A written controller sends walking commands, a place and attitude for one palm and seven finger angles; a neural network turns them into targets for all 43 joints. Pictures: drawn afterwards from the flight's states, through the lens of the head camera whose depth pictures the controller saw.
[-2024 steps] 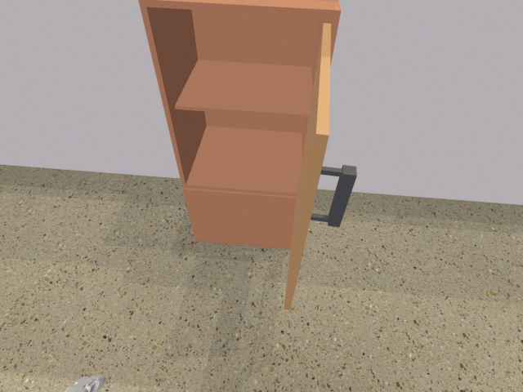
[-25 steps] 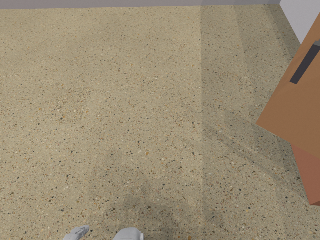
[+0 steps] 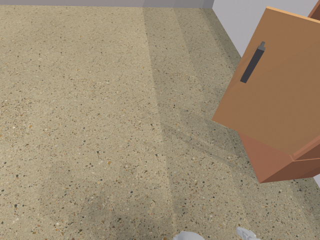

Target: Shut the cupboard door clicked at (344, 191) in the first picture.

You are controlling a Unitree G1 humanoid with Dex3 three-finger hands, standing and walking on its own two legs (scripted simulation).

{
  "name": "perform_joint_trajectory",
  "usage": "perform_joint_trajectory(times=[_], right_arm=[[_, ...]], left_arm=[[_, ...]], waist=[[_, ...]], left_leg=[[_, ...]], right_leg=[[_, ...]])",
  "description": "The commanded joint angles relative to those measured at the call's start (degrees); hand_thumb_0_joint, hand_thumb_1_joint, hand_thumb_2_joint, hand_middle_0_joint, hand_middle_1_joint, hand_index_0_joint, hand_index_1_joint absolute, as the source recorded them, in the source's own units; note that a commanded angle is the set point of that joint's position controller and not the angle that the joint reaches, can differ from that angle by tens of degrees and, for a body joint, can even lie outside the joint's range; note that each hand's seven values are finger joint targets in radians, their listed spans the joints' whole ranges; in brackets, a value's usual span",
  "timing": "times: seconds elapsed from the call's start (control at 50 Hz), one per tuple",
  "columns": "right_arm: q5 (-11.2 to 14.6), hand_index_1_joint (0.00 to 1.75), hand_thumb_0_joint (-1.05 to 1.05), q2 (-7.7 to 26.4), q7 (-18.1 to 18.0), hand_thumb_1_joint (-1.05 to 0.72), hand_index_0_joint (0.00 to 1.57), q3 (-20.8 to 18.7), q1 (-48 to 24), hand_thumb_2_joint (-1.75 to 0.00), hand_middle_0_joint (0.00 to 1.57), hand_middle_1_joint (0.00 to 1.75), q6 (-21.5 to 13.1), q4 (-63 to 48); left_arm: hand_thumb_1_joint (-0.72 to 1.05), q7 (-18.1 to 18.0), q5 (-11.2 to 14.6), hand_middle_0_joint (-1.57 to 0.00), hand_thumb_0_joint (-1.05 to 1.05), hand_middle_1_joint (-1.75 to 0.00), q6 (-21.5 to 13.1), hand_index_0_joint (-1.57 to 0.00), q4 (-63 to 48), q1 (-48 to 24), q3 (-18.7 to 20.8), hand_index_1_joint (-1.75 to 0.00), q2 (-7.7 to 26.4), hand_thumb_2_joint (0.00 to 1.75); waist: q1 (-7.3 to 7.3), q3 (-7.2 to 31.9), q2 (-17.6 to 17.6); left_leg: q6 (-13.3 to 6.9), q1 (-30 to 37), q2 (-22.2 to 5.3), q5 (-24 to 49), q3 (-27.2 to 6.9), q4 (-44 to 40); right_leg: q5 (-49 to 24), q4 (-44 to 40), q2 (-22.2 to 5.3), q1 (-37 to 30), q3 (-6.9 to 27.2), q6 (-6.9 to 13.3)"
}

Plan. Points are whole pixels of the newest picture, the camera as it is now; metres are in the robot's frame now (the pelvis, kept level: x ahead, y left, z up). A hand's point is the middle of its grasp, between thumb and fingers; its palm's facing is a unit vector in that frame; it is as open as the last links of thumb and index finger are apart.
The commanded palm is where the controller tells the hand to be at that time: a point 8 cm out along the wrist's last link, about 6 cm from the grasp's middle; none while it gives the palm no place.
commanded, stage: turn to face it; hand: left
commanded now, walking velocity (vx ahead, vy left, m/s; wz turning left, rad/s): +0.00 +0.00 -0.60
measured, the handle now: (253, 62) +0.71 -0.28 +0.04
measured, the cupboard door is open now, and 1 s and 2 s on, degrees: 55 55 55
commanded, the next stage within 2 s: take the last steps up to it in 0.58 s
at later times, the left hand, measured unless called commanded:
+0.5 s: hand (120, 232) +0.15 +0.11 -0.15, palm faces -0.25 -0.94 -0.24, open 7.3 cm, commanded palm none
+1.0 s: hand (122, 221) +0.18 +0.12 -0.16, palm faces -0.40 -0.90 -0.18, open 7.4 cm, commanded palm none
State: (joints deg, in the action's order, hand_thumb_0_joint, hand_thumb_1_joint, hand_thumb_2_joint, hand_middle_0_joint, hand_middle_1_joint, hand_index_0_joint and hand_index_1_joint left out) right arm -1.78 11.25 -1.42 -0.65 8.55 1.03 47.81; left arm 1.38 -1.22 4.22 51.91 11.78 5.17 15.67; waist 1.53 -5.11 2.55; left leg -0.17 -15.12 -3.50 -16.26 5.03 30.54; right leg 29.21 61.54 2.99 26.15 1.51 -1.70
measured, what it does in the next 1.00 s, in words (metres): steps on the spot, turning right: right foot, then left foot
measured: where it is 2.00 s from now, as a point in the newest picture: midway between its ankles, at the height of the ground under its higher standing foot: outside the picture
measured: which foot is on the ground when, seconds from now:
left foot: down 0.00-0.24, up 0.26-0.64, down 0.66-1.00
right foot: up 0.00-0.22, down 0.24-0.68, up 0.70-1.00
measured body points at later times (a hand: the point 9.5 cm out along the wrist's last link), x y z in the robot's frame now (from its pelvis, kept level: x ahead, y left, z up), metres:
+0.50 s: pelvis +0.01 -0.05 +0.00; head +0.04 -0.07 +0.45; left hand +0.16 +0.16 -0.13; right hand +0.00 -0.32 -0.15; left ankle +0.04 +0.09 -0.67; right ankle -0.01 -0.14 -0.74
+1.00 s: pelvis +0.05 -0.05 +0.01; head +0.07 -0.04 +0.46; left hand +0.20 +0.16 -0.14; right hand -0.06 -0.26 -0.13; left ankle +0.06 +0.07 -0.74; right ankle -0.02 -0.19 -0.67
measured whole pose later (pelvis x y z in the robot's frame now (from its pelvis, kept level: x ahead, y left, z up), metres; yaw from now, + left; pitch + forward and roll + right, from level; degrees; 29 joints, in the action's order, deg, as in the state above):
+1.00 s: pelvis +0.05 -0.05 +0.01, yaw -24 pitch +1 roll -2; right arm -2.4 9.6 -1.4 -1.7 20.1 -1.5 57.3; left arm 3.0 -1.9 3.9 57.2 12.4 4.5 13.9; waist -1.9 -1.6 0.5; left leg 0.6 -7.4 -5.6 -14.2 9.1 21.2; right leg 18.3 54.3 -2.8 26.4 -1.2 -1.5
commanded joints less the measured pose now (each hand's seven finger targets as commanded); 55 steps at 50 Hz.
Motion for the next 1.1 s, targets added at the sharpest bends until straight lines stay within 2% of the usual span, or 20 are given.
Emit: perform_joint_trajectory(times=[0.0,0.14,0.18,0.2,0.22,0.24,0.26,0.28,0.32,0.36,0.52,0.6,0.62,0.66,0.68,0.7,0.78,0.92,1.0,1.08], right_arm=[[0.0,0.30,0.00,12.2,-1.3,-0.90,0.20,-3.5,3.0,-0.90,0.20,0.30,-1.0,-2.8],[-0.1,0.30,0.00,14.6,-0.2,-0.90,0.20,-4.9,5.7,-0.90,0.20,0.30,-0.6,-0.2],[0.5,0.30,0.00,14.7,0.1,-0.90,0.20,-5.1,3.6,-0.90,0.20,0.30,-0.4,-0.3],[1.1,0.30,0.00,12.3,0.6,-0.90,0.20,-4.8,4.3,-0.90,0.20,0.30,-0.3,-0.7],[1.2,0.30,0.00,7.1,0.7,-0.90,0.20,-3.2,0.5,-0.90,0.20,0.30,-0.3,-3.7],[1.2,0.30,0.00,9.1,0.0,-0.90,0.20,-3.0,-1.1,-0.90,0.20,0.30,0.7,-3.9],[1.3,0.30,0.00,8.3,0.1,-0.90,0.20,-3.2,-0.9,-0.90,0.20,0.30,1.1,-3.5],[1.1,0.30,0.00,8.5,-0.1,-0.90,0.20,-3.3,0.2,-0.90,0.20,0.30,1.1,-2.2],[0.8,0.30,0.00,9.3,0.4,-0.90,0.20,-3.4,2.3,-0.90,0.20,0.30,1.0,0.2],[0.7,0.30,0.00,7.9,0.8,-0.90,0.20,-3.2,3.9,-0.90,0.20,0.30,1.2,1.4],[1.1,0.30,0.00,6.1,0.3,-0.90,0.20,-2.7,2.6,-0.90,0.20,0.30,0.7,1.5],[1.2,0.30,0.00,5.5,-0.2,-0.90,0.20,-2.4,7.7,-0.90,0.20,0.30,-0.1,3.7],[1.2,0.30,0.00,6.7,-0.4,-0.90,0.20,-2.5,9.8,-0.90,0.20,0.30,-0.8,4.5],[0.2,0.30,0.00,13.6,-0.9,-0.90,0.20,-3.3,10.2,-0.90,0.20,0.30,-1.3,4.0],[-0.4,0.30,0.00,13.4,-1.1,-0.90,0.20,-3.1,9.5,-0.90,0.20,0.30,-0.9,3.6],[-0.6,0.30,0.00,12.1,-1.4,-0.90,0.20,-2.6,8.9,-0.90,0.20,0.30,-1.3,3.6],[-0.6,0.30,0.00,10.4,-1.4,-0.90,0.20,-2.6,10.2,-0.90,0.20,0.30,-2.4,4.2],[-0.5,0.30,0.00,10.4,-1.1,-0.90,0.20,-3.8,16.3,-0.90,0.20,0.30,-3.4,8.1],[-0.7,0.30,0.00,11.1,-0.6,-0.90,0.20,-4.5,15.4,-0.90,0.20,0.30,-3.2,9.3],[-0.6,0.30,0.00,12.1,-0.1,-0.90,0.20,-4.7,12.3,-0.90,0.20,0.30,-3.0,9.7]], left_arm=[[0.90,0.9,0.2,-0.20,0.00,-0.30,-1.1,-0.20,-5.9,-1.7,0.8,-0.30,3.1,0.90],[0.90,1.1,0.2,-0.20,0.00,-0.30,-1.7,-0.20,-6.4,-3.8,-0.1,-0.30,1.6,0.90],[0.90,0.8,0.1,-0.20,0.00,-0.30,-2.3,-0.20,-4.6,1.6,0.3,-0.30,3.4,0.90],[0.90,0.3,-0.3,-0.20,0.00,-0.30,-3.1,-0.20,-3.3,4.8,0.9,-0.30,7.8,0.90],[0.90,-0.7,-0.6,-0.20,0.00,-0.30,-3.7,-0.20,-2.2,8.3,2.3,-0.30,14.0,0.90],[0.90,-1.4,0.3,-0.20,0.00,-0.30,-3.5,-0.20,-1.7,10.4,2.0,-0.30,14.8,0.90],[0.90,-1.7,0.2,-0.20,0.00,-0.30,-3.2,-0.20,-2.3,7.3,1.6,-0.30,13.3,0.90],[0.90,-2.2,0.0,-0.20,0.00,-0.30,-3.4,-0.20,-3.0,3.3,1.6,-0.30,11.4,0.90],[0.90,-2.4,0.2,-0.20,0.00,-0.30,-3.4,-0.20,-4.5,-1.5,0.2,-0.30,8.0,0.90],[0.90,-2.2,0.3,-0.20,0.00,-0.30,-3.9,-0.20,-4.5,-1.6,-0.1,-0.30,7.2,0.90],[0.90,-2.4,-0.3,-0.20,0.00,-0.30,-3.8,-0.20,-2.4,1.3,0.4,-0.30,7.8,0.90],[0.90,-2.5,0.2,-0.20,0.00,-0.30,-3.3,-0.20,-1.8,-1.3,0.3,-0.30,6.4,0.90],[0.90,-2.4,0.5,-0.20,0.00,-0.30,-3.1,-0.20,-2.2,-1.3,0.0,-0.30,4.9,0.90],[0.90,-2.1,1.0,-0.20,0.00,-0.30,-2.8,-0.20,-2.5,1.8,-0.9,-0.30,0.4,0.90],[0.90,-1.9,0.7,-0.20,0.00,-0.30,-2.4,-0.20,-2.4,0.8,-0.6,-0.30,1.6,0.90],[0.90,-1.4,0.1,-0.20,0.00,-0.30,-2.0,-0.20,-2.0,-0.1,-0.3,-0.30,1.9,0.90],[0.90,0.5,-0.6,-0.20,0.00,-0.30,-2.3,-0.20,-0.7,-1.2,0.1,-0.30,1.4,0.90],[0.90,1.9,-0.5,-0.20,0.00,-0.30,-2.5,-0.20,-1.3,-6.0,-0.6,-0.30,-0.4,0.90],[0.90,2.3,-0.5,-0.20,0.00,-0.30,-2.8,-0.20,-1.3,-8.0,-0.9,-0.30,-0.6,0.90],[0.90,2.2,-0.3,-0.20,0.00,-0.30,-3.4,-0.20,1.2,-2.5,-0.3,-0.30,0.0,0.90]], waist=[[-2.22,7.5,-13.0],[-3.37,8.1,-15.8],[-0.07,9.6,-12.3],[1.31,11.2,-3.1],[3.84,9.2,16.3],[4.67,9.5,13.3],[2.75,6.2,8.4],[1.09,6.2,13.9],[-1.25,6.3,9.6],[-2.18,7.6,6.4],[-0.60,7.4,4.1],[-3.28,6.8,4.3],[-3.86,8.0,0.3],[-2.73,8.3,-19.6],[-3.46,6.5,-15.4],[-3.18,4.9,-16.7],[-3.32,3.1,-9.9],[-5.48,2.3,-10.8],[-5.49,0.2,-12.7],[-2.08,1.9,-12.1]], left_leg=[[-7.4,11.9,-15.5,30.9,-6.2,-8.3],[-5.8,9.5,-16.2,27.9,-1.1,-4.4],[-2.0,4.2,-14.3,21.4,2.0,3.0],[1.4,-3.9,-10.4,11.4,4.3,11.4],[4.5,-19.2,-1.0,-20.0,6.3,24.7],[3.9,-19.0,-1.5,-22.1,-2.6,33.5],[3.5,-20.4,-2.1,-17.6,-5.4,37.0],[3.8,-22.4,-2.5,-15.2,-5.9,38.1],[4.5,-18.7,-3.2,-7.9,-5.6,37.2],[4.9,-15.8,-1.8,-5.0,-4.3,33.9],[4.5,-11.2,0.2,-7.8,-3.2,17.0],[3.5,1.8,1.4,3.0,-2.9,-0.9],[2.7,8.2,-0.8,7.7,-4.4,-7.4],[-6.8,10.5,-19.1,24.4,-22.8,-12.5],[-9.8,5.0,-20.9,15.4,-22.7,-14.5],[-9.7,4.4,-19.5,10.6,-23.4,-16.8],[-5.9,9.2,-15.4,3.7,-15.1,-18.0],[-6.8,13.9,-17.1,2.7,-9.7,-19.8],[-6.2,8.7,-17.1,-1.8,-6.6,-19.8],[-4.6,0.9,-15.7,-3.5,-3.6,-14.7]], right_leg=[[-1.3,0.9,-4.3,5.4,-2.4,-1.7],[-5.5,-20.2,-3.0,-5.6,-7.5,0.0],[-17.8,-33.2,-3.0,-16.3,-7.5,1.1],[-27.1,-39.3,-9.6,-25.6,0.7,3.4],[-47.4,-41.3,-23.6,-30.0,21.0,9.7],[-49.5,-42.0,-27.3,-24.2,22.6,14.7],[-41.0,-43.0,-24.7,-20.8,18.7,14.9],[-36.4,-43.6,-22.2,-20.3,20.2,14.1],[-36.8,-42.3,-17.8,-17.7,11.7,11.9],[-39.6,-41.6,-15.4,-16.7,8.9,11.0],[-37.9,-41.3,-17.1,-18.6,13.7,13.8],[-32.8,-37.4,-14.3,-11.6,13.9,10.1],[-29.9,-33.9,-11.2,-8.6,11.5,7.6],[0.0,-18.6,-0.9,-1.0,0.1,1.8],[4.7,-9.6,-1.5,-2.7,1.4,1.9],[3.2,-3.4,-2.3,0.9,1.7,1.7],[-6.8,3.3,-4.2,8.4,0.7,0.7],[-11.1,-6.9,-6.9,10.5,-1.9,-0.1],[-11.1,-18.8,-7.3,3.7,-4.6,0.2],[-15.0,-29.3,-4.8,-11.8,-7.5,1.0]])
